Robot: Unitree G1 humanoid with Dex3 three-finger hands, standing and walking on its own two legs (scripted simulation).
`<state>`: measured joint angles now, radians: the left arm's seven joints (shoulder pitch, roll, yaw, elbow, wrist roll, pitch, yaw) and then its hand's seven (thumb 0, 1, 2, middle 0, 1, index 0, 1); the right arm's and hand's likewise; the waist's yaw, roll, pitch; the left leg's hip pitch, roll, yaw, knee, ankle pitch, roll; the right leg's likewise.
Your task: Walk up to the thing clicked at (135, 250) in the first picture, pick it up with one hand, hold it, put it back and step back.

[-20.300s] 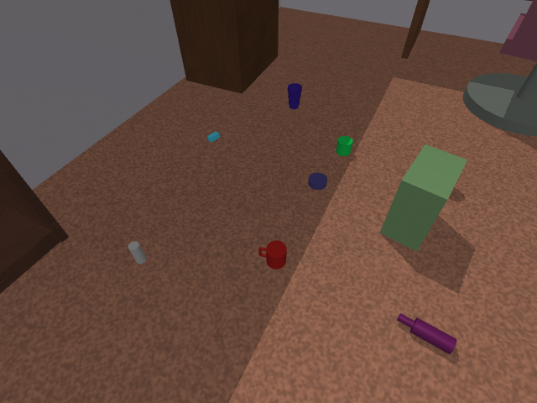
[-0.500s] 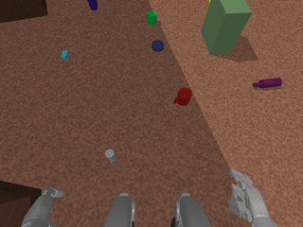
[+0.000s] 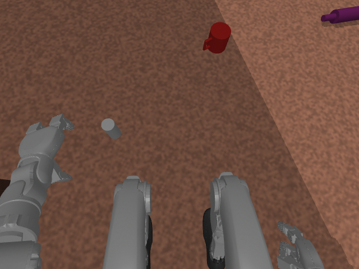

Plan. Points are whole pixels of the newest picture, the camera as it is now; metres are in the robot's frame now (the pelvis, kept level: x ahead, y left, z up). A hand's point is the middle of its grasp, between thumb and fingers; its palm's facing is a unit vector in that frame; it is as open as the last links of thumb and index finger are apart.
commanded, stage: rise first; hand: left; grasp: from above
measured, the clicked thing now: (111, 129) +0.52 +0.25 -0.39
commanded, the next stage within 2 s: approach in 1.26 s
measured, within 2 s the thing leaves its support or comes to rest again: neither
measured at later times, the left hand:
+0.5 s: hand (74, 140) +0.43 +0.30 -0.22, palm faces -0.46 -0.05 -0.89, open 13.5 cm
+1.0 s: hand (83, 133) +0.46 +0.29 -0.25, palm faces -0.46 -0.03 -0.89, open 13.3 cm
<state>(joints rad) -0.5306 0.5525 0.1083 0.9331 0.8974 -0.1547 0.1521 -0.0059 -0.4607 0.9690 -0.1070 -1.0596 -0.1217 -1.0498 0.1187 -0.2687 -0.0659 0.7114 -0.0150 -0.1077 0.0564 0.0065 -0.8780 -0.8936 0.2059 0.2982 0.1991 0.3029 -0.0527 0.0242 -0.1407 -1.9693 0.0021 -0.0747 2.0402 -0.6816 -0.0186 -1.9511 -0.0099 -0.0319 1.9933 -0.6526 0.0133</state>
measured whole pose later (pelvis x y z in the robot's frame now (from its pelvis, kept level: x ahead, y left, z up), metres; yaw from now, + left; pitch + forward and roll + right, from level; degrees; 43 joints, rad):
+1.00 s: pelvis +0.00 +0.01 -0.09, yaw -3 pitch +36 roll -8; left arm -0.92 0.73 0.11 1.37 1.27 -0.24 0.36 0.00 -0.39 0.89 -0.19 -0.92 -0.21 -0.91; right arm 0.16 -0.26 0.01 0.74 -0.11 -0.03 0.13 0.00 -0.91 -0.90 0.21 0.30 0.20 0.30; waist -0.20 0.00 -0.07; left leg -2.26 -0.01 -0.11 2.34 -0.70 0.00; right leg -2.21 -0.01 -0.05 2.25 -0.67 0.04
